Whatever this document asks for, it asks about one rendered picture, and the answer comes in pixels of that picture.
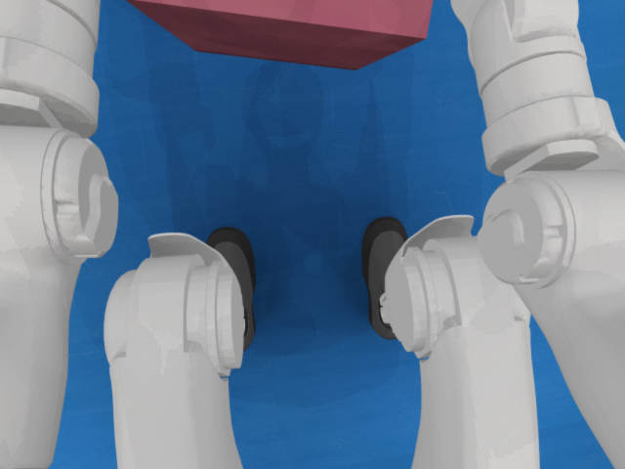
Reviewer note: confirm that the left robot shin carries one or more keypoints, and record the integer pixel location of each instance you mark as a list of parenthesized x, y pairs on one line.
[(168, 244)]

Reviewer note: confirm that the left robot thigh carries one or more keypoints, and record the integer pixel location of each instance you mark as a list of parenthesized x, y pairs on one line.
[(184, 332)]

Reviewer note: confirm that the robot right upper arm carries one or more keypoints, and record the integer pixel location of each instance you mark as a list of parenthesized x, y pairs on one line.
[(558, 237)]

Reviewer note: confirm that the robot right forearm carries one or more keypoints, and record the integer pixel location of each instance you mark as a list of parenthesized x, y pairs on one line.
[(538, 101)]

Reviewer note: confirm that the carton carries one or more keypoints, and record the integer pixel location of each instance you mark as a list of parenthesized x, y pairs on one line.
[(347, 34)]

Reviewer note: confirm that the robot left upper arm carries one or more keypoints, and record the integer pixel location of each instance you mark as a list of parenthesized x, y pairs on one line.
[(58, 207)]

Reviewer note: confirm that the robot left forearm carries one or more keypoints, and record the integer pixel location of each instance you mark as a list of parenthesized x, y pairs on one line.
[(47, 50)]

